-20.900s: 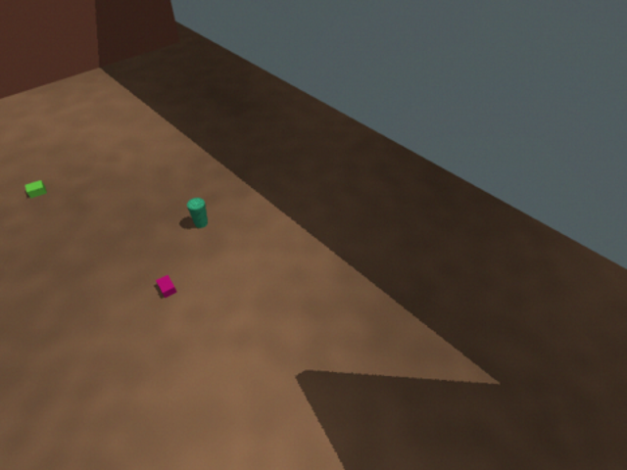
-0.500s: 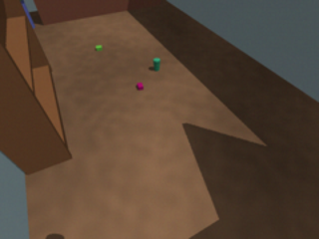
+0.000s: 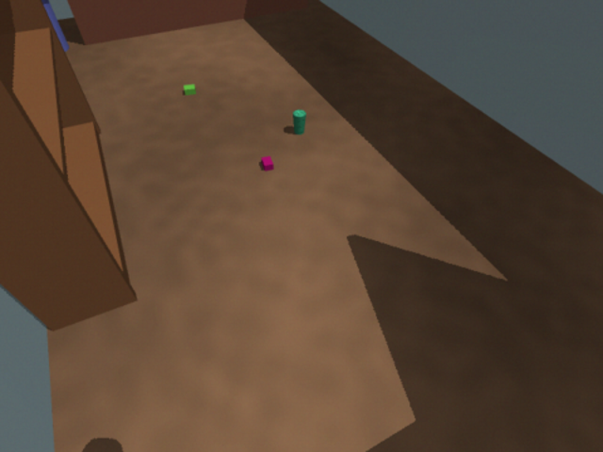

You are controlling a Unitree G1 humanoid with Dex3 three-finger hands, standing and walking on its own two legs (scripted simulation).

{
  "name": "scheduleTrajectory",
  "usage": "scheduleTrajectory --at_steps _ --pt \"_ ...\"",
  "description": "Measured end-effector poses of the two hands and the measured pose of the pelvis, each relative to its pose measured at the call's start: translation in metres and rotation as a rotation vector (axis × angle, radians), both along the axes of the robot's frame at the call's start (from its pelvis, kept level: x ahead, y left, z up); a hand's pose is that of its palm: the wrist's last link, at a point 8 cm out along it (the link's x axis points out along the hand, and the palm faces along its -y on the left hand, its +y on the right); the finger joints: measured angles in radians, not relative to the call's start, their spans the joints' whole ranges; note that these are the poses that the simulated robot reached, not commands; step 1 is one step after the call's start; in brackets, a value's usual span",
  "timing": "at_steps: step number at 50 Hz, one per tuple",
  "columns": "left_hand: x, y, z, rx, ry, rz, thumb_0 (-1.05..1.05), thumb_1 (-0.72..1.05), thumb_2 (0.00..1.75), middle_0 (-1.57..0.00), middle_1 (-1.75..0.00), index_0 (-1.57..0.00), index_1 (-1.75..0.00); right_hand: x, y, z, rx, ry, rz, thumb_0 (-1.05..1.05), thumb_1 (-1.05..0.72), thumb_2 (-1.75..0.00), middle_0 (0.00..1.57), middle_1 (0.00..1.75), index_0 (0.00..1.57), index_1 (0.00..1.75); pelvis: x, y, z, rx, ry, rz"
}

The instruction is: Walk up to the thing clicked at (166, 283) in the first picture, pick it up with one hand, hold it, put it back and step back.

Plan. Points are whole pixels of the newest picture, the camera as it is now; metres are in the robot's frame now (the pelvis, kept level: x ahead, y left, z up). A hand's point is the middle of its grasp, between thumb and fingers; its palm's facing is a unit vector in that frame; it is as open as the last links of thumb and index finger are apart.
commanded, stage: stand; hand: left
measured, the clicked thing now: (267, 163) +1.55 +0.17 -0.77
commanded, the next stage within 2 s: walk up in 1.00 s
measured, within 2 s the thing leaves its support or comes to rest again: neither
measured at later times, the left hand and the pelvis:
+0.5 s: hand out of the picture +0.07 +0.25 -0.16, palm faces -0.02 -0.94 -0.34, open 7.4 cm; pelvis +0.00 +0.00 +0.00, yaw +0 degrees
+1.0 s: hand out of the picture +0.07 +0.26 -0.16, palm faces -0.03 -0.94 -0.35, open 7.4 cm; pelvis +0.00 +0.00 +0.00, yaw +0 degrees
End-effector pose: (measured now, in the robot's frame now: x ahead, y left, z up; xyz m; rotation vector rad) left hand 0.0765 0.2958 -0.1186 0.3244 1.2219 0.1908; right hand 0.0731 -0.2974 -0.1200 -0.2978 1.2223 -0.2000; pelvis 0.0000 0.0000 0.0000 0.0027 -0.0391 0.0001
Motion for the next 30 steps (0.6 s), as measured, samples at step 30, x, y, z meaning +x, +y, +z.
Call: scheduleTrajectory --at_steps 30 --pt "-0.012 0.003 -0.002 -0.001 0.012 0.006 0.00 0.90 0.90 -0.20 -0.30 -0.21 -0.30 -0.007 0.000 0.002 -0.008 0.006 -0.006 0.01 -0.90 -0.90 0.20 0.30 0.20 0.30 -0.002 0.002 0.000 -0.002 -0.007 0.001"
